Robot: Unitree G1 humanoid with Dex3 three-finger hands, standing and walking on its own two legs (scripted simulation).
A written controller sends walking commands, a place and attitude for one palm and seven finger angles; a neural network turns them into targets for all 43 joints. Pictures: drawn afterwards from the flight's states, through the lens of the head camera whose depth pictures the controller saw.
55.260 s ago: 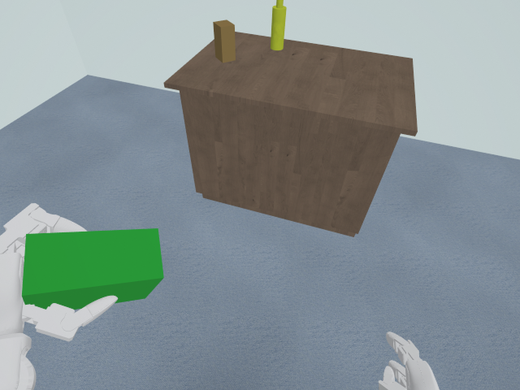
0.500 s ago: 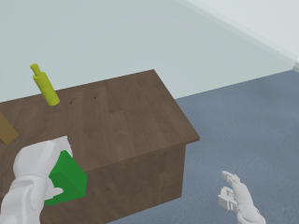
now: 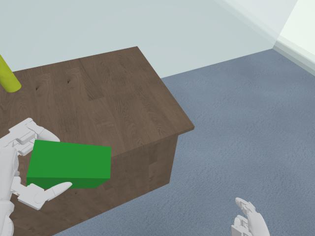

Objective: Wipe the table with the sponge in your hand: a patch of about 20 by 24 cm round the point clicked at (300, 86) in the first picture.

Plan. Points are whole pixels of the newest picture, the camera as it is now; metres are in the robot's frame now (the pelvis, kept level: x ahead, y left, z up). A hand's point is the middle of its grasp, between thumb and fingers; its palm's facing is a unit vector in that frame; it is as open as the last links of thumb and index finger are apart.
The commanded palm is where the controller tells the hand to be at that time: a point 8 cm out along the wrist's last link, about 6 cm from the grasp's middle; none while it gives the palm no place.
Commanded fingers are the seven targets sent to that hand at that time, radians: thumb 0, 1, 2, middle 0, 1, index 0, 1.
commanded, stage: step back with the hand held close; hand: left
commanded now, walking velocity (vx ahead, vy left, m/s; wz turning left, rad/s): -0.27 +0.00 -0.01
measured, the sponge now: (81, 167) +0.23 +0.17 +0.11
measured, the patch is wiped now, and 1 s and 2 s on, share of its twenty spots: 0.90 0.90 0.90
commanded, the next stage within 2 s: stop stepping back and stand still in 0.96 s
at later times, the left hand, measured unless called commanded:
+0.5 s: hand out of the picture +0.13 +0.26 +0.17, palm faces +0.40 -0.81 -0.42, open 10.3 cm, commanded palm +0.08 +0.30 +0.19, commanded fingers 0.00 0.10 1.30 -1.20 -1.60 -1.20 -1.60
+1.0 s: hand out of the picture +0.06 +0.22 +0.17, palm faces +0.28 -0.86 -0.43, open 10.3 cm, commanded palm +0.01 +0.28 +0.19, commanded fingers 0.00 0.10 1.30 -1.20 -1.60 -1.20 -1.60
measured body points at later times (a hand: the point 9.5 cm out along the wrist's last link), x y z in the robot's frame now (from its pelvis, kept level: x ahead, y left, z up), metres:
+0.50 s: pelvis -0.07 +0.01 -0.01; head -0.07 +0.02 +0.44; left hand +0.10 +0.30 +0.19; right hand +0.13 -0.21 -0.08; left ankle +0.05 +0.12 -0.72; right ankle -0.02 -0.11 -0.73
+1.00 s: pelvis -0.16 +0.00 +0.00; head -0.13 +0.00 +0.45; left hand +0.04 +0.26 +0.19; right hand +0.00 -0.22 -0.10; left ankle -0.06 +0.11 -0.72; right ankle -0.21 -0.12 -0.73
